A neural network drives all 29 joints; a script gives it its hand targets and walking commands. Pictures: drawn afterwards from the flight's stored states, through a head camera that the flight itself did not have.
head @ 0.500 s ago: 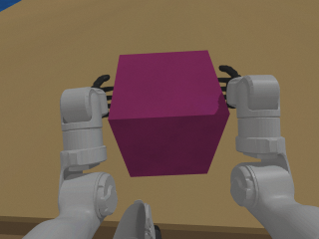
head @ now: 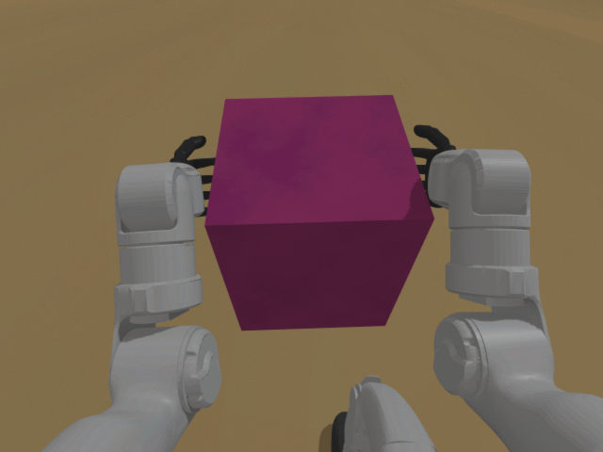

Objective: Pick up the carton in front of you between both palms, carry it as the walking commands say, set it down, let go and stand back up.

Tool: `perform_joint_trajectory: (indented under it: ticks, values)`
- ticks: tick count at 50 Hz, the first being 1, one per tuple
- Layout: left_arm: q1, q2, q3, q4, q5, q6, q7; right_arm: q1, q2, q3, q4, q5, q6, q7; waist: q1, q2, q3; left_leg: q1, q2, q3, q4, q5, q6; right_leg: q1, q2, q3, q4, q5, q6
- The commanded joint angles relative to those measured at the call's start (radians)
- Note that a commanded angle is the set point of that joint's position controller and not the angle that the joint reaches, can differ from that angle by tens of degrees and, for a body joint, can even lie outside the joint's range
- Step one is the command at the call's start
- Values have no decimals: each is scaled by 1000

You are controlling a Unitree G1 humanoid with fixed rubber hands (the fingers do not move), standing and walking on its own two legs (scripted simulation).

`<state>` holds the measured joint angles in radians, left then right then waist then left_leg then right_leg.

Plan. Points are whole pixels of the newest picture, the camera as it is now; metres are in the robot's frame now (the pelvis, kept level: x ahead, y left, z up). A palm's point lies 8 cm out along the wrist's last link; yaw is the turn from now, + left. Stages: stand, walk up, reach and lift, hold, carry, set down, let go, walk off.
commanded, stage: carry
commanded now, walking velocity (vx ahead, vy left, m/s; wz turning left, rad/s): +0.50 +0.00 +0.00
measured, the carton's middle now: (311, 221) +0.39 +0.00 +0.12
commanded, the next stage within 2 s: none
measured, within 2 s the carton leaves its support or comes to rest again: neither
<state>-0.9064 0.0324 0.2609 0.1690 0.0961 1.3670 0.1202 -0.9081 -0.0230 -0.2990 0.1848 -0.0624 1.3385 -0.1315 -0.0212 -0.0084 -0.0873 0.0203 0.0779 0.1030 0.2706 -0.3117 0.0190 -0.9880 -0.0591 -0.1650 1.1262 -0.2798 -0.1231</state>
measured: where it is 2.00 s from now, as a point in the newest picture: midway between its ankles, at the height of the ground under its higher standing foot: (294, 210)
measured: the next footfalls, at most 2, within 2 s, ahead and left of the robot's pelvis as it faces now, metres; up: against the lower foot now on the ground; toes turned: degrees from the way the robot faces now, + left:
right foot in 0.02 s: +0.26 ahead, -0.10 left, +0.11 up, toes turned -4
left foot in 0.52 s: +0.45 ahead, +0.11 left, +0.11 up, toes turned +6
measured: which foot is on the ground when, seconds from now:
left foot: down 0.00-0.04, up 0.06-0.50, down 0.52-0.94, up 0.96-1.00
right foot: up 0.00-0.00, down 0.02-0.54, up 0.56-0.88, down 0.90-1.00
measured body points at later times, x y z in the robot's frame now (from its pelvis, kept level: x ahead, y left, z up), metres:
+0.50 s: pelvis +0.29 +0.00 +0.09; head +0.28 +0.01 +0.54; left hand +0.67 +0.15 +0.28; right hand +0.68 -0.16 +0.29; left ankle +0.40 +0.11 -0.63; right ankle +0.22 -0.10 -0.64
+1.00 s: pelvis +0.58 -0.03 +0.09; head +0.59 -0.04 +0.54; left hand +0.92 +0.12 +0.18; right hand +0.92 -0.18 +0.18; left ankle +0.45 +0.09 -0.57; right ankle +0.63 -0.11 -0.64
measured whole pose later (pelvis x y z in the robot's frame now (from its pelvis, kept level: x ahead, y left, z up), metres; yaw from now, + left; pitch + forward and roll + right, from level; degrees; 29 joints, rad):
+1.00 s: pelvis +0.58 -0.03 +0.09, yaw +1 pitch +5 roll +0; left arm -0.55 -0.09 0.21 0.09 0.11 1.21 0.11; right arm -0.53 0.04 -0.22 0.06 -0.08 1.22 -0.11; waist 0.01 0.02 -0.08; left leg -0.36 0.03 0.05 1.01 -0.46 0.00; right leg -0.44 -0.04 -0.16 0.53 -0.19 -0.06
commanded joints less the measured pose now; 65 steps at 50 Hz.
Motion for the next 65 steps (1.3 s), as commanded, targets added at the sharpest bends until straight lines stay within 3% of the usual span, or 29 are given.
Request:
perform_joint_trajectory:
  ticks: [1,2,3,4,5,6,7,10,16,22,25,26,27,28,29,31,33,37,42,44,45,46,47,48,50,51,56,60,65]
  values:
    - [-682,-1095,-552,5,-441,-24,-194,-640,1022,488,17,389,15,265,135,286,-434,14,82,103,429,1507,81,680,193,-141,-347,105,6]
    - [-705,-1116,-537,8,-453,-34,-210,-652,1019,468,22,370,9,265,173,222,-476,-123,41,46,690,1165,56,895,149,22,-483,110,10]
    - [-746,-1126,-561,-13,-489,-54,-221,-610,1056,469,39,359,-1,268,131,-226,-558,-519,-156,1,1095,284,-8,1100,-215,724,-662,317,-160]
    - [-731,-1169,-545,-5,-520,-60,-232,-639,1008,453,37,339,-5,258,121,-246,-607,-515,-175,-229,1367,10,31,1073,-209,825,-624,687,-232]
    - [-779,-1177,-569,-67,-543,-68,-239,-609,1063,462,44,335,-13,250,112,-184,-659,-649,-173,-291,1482,3,51,1130,-204,823,-606,434,-257]
    - [-854,-1224,-593,-122,-583,-75,-249,-645,1049,452,-15,320,-20,241,95,-69,-573,-732,-126,-244,1465,-4,69,1075,-199,773,-621,215,-212]
    - [-916,-1245,-608,-187,-611,-83,-254,-678,1041,451,-63,314,-22,232,89,-55,-503,-771,-97,-233,1406,-9,88,1000,-180,724,-637,89,-165]
    - [-919,-1251,-629,-224,-633,-82,-250,-686,1022,485,-117,308,-25,205,79,-13,-453,-787,-61,-170,1228,-133,91,910,-176,585,-698,-102,-135]
    - [-732,-1140,-579,-139,-521,-52,-227,-635,1021,562,-98,348,-3,206,77,-71,-444,-792,13,-93,777,58,47,962,-187,368,-728,289,-146]
    - [-642,-1044,-497,2,-417,-29,-215,-655,1063,574,15,416,10,230,57,-146,-328,-596,-65,34,315,170,5,965,-118,204,-755,330,-49]
    - [-614,-1029,-456,80,-384,-31,-211,-647,1089,537,96,431,-1,246,22,-95,-359,-290,-89,71,152,204,20,901,-70,106,-541,474,25]
    - [-606,-1018,-442,112,-376,-33,-210,-626,1086,515,127,426,-6,249,-6,-33,-418,-80,19,-73,162,161,53,763,-51,76,-368,360,67]
    - [-603,-1023,-423,135,-380,-33,-213,-600,1058,485,149,408,-12,247,-19,161,-453,91,231,-461,137,184,137,510,32,43,-133,117,107]
    - [-640,-1046,-425,119,-391,-35,-217,-622,1056,480,134,397,-24,245,-36,341,-441,247,304,-677,106,273,255,222,117,88,14,-225,110]
    - [-675,-1075,-435,120,-399,-39,-218,-654,1067,471,102,401,-29,245,-37,260,-413,240,316,-661,114,284,269,150,73,152,107,-283,85]
    - [-661,-1120,-440,109,-408,-55,-214,-694,1118,501,27,431,-44,253,-33,91,-361,110,259,-499,89,210,216,155,18,182,99,-201,76]
    - [-643,-1163,-456,82,-422,-73,-213,-709,1160,534,-28,448,-62,259,-19,106,-348,26,214,-368,35,154,169,219,-13,174,-23,-99,92]
    - [-575,-1198,-514,18,-434,-106,-206,-626,1191,579,-71,448,-95,251,-12,147,-343,-9,172,-210,-7,198,162,321,-22,117,-306,6,123]
    - [-470,-1209,-590,-36,-436,-138,-223,-462,1191,645,-96,407,-127,242,-15,167,-318,0,134,-90,65,362,111,493,35,13,-600,169,110]
    - [-402,-1216,-613,-56,-435,-143,-237,-401,1193,678,-123,392,-131,240,10,117,-361,-64,96,-12,215,445,66,728,62,-43,-713,214,93]
    - [-360,-1215,-621,-63,-431,-145,-243,-349,1190,691,-129,381,-131,240,26,75,-416,-150,73,22,348,452,31,921,18,0,-701,185,75]
    - [-292,-1205,-617,-68,-414,-145,-248,-323,1186,706,-149,381,-126,244,54,-72,-475,-305,21,36,578,257,-16,1091,-170,283,-740,125,25]
    - [-254,-1171,-614,-82,-387,-153,-247,-314,1213,724,-167,391,-118,251,58,-308,-491,-601,-90,15,765,-23,-35,1281,-322,610,-776,186,-97]
    - [-223,-1178,-624,-132,-391,-156,-249,-290,1215,741,-188,391,-120,257,64,-314,-465,-777,-97,-51,887,-208,-17,1357,-344,672,-787,262,-135]
    - [-214,-1209,-675,-269,-405,-164,-255,-242,1247,774,-265,395,-131,260,72,-125,-425,-840,-29,-91,916,-162,2,1324,-314,530,-768,435,-107]
    - [-212,-1221,-709,-337,-410,-170,-256,-204,1254,789,-304,393,-136,259,68,-86,-408,-819,-1,-97,849,-116,-4,1274,-298,468,-790,443,-76]
    - [11,-1173,-823,-518,-409,-183,-273,72,1199,861,-455,324,-164,246,58,-122,-378,-649,-15,-23,492,3,-47,1174,-229,252,-870,435,-30]
    - [216,-1099,-850,-530,-397,-171,-296,254,1125,893,-515,281,-153,243,57,-164,-292,-542,-40,52,274,184,-47,1110,-188,143,-890,493,4]
    - [292,-1027,-854,-516,-387,-135,-306,359,1047,869,-486,291,-114,277,32,-94,-230,-199,-70,154,122,218,-13,918,-138,25,-688,527,81]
